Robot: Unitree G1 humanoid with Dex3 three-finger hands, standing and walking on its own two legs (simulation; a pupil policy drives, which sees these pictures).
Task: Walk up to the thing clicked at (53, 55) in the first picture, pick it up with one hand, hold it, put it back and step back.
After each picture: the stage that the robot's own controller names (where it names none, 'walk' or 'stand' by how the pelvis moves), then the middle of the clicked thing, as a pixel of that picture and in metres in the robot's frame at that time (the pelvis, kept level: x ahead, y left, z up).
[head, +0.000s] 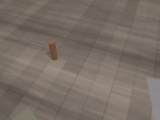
stand; (53, 50) +1.22 +0.36 -0.66
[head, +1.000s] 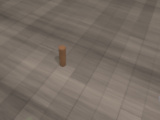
walk; (62, 56) +1.12 +0.20 -0.64
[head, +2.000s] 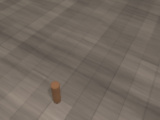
walk; (56, 93) +0.67 +0.21 -0.64
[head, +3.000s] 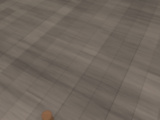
stand; out of the picture +0.44 +0.26 -0.63
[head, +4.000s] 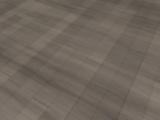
stand; out of the picture +0.40 +0.23 -0.65
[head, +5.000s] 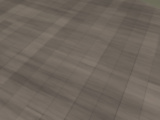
stand; out of the picture +0.37 +0.24 -0.65
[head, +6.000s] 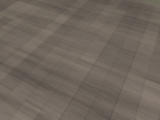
stand; out of the picture +0.40 +0.25 -0.66
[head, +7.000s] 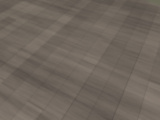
stand; out of the picture +0.39 +0.25 -0.66
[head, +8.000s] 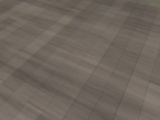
stand; out of the picture +0.39 +0.25 -0.66
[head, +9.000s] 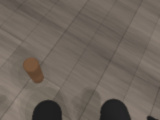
go down; (35, 72) +0.46 +0.22 -0.38
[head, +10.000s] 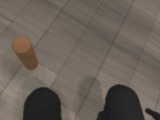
go down; (27, 55) +0.48 +0.23 -0.27
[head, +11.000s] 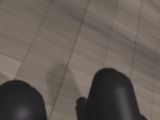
close in; out of the picture +0.47 +0.27 -0.17
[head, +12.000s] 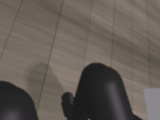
close; out of the picture +0.46 +0.29 -0.16
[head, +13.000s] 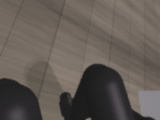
lift; out of the picture +0.44 +0.27 -0.17
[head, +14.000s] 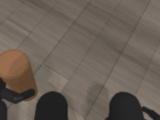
lift; (22, 81) +0.33 +0.21 -0.03
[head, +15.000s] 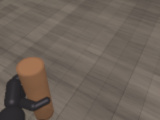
hold; (38, 93) +0.31 +0.16 +0.05
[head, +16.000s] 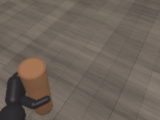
hold; (38, 90) +0.32 +0.16 +0.03
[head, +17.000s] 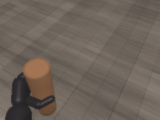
crouch; (43, 91) +0.32 +0.15 +0.03
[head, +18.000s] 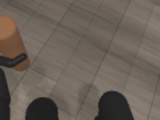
crouch; (13, 49) +0.45 +0.21 -0.04
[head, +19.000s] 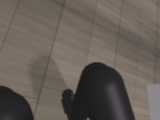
lower; out of the picture +0.46 +0.27 -0.18
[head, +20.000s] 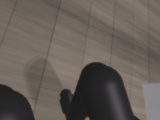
lower; out of the picture +0.45 +0.28 -0.17
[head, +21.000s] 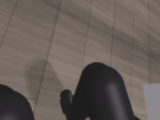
lower; out of the picture +0.47 +0.29 -0.15
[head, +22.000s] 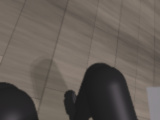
lower; out of the picture +0.45 +0.28 -0.16
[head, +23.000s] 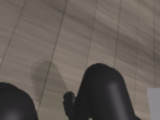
loosen; out of the picture +0.45 +0.24 -0.16
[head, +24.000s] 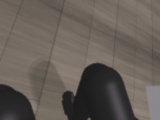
withdraw; out of the picture +0.45 +0.27 -0.18
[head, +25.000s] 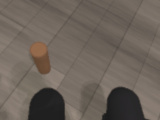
walk; (42, 60) +0.49 +0.20 -0.27
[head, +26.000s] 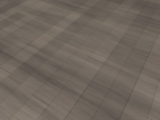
stand; out of the picture +0.40 +0.19 -0.59
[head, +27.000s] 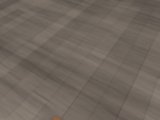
stand; out of the picture +0.42 +0.19 -0.59
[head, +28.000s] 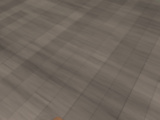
stand; out of the picture +0.42 +0.18 -0.62
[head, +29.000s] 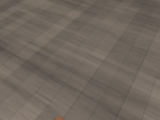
walk; out of the picture +0.42 +0.19 -0.65
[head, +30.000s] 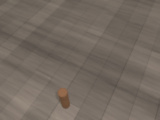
walk; (64, 99) +0.53 +0.18 -0.64
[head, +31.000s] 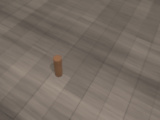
walk; (58, 66) +0.84 +0.19 -0.64
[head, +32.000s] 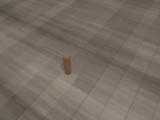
stand; (67, 64) +1.00 +0.20 -0.64
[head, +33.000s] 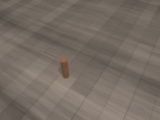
stand; (64, 68) +1.00 +0.22 -0.66
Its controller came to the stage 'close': yes
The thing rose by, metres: 0.68
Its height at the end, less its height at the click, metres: +0.00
